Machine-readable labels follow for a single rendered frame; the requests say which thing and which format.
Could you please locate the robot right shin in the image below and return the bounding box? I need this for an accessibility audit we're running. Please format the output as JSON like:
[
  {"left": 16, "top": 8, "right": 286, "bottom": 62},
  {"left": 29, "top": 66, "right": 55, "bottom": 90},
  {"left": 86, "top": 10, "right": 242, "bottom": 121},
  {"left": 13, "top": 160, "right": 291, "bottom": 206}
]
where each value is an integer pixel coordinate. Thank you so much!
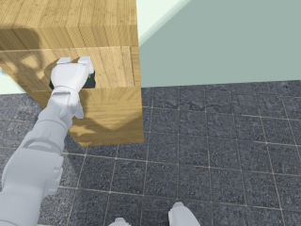
[{"left": 171, "top": 202, "right": 184, "bottom": 209}]

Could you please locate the left robot forearm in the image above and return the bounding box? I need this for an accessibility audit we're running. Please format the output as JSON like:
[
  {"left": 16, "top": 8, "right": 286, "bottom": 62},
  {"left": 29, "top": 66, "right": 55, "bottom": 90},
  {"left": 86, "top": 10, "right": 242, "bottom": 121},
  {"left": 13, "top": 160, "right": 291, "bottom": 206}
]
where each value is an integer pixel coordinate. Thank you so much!
[{"left": 1, "top": 87, "right": 79, "bottom": 189}]

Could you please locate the cabinet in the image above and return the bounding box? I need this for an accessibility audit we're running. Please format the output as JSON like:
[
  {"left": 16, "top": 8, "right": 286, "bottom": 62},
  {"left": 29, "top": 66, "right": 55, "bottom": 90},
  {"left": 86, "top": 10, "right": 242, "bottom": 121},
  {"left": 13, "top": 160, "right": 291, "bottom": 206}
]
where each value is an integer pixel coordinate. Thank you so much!
[{"left": 0, "top": 0, "right": 144, "bottom": 147}]

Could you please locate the handle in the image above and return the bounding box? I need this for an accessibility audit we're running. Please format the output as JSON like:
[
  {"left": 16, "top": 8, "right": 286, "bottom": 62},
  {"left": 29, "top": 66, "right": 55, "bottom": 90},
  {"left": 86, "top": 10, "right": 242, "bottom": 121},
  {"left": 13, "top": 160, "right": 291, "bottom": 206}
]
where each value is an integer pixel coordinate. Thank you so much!
[{"left": 49, "top": 70, "right": 96, "bottom": 89}]

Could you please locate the drawer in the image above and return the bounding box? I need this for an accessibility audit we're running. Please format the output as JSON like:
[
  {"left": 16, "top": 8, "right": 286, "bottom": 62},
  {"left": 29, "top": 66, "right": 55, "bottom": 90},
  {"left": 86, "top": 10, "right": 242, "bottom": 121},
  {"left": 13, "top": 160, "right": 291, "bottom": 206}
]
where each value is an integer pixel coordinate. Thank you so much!
[{"left": 0, "top": 45, "right": 134, "bottom": 91}]

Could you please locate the robot left hand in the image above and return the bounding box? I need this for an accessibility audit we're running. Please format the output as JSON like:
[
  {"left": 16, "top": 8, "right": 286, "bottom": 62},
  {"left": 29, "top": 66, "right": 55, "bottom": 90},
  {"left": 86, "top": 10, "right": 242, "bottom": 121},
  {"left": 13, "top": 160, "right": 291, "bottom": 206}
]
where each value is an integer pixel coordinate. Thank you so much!
[{"left": 51, "top": 56, "right": 94, "bottom": 119}]

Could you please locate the robot right thigh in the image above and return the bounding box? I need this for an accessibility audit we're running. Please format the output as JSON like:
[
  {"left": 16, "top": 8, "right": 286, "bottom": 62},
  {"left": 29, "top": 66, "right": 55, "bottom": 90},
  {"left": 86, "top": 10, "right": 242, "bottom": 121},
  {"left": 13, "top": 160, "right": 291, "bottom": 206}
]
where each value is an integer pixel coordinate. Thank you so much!
[{"left": 168, "top": 206, "right": 200, "bottom": 226}]

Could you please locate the left robot upper arm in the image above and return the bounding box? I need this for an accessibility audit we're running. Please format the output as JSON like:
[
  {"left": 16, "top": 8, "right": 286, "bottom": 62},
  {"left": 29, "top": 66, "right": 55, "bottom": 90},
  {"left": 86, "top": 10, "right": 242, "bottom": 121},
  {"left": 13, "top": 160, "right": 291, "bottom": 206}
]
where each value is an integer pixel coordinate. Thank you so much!
[{"left": 0, "top": 148, "right": 64, "bottom": 226}]

